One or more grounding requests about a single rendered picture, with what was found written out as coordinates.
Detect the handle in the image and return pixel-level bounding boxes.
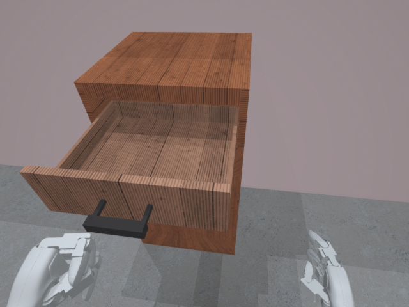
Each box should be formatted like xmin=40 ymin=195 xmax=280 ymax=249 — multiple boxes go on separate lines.
xmin=83 ymin=199 xmax=153 ymax=239

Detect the robot right hand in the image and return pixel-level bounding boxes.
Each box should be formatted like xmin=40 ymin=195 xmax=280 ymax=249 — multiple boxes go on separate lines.
xmin=300 ymin=230 xmax=355 ymax=307

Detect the drawer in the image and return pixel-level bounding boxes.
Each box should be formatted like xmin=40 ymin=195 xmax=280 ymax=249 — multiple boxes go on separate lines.
xmin=19 ymin=100 xmax=239 ymax=232

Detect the robot left hand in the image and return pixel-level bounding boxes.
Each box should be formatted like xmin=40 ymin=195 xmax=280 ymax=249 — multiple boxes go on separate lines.
xmin=6 ymin=233 xmax=102 ymax=307

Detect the cabinet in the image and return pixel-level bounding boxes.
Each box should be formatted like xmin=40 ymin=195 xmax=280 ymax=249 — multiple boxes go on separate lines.
xmin=74 ymin=32 xmax=252 ymax=255

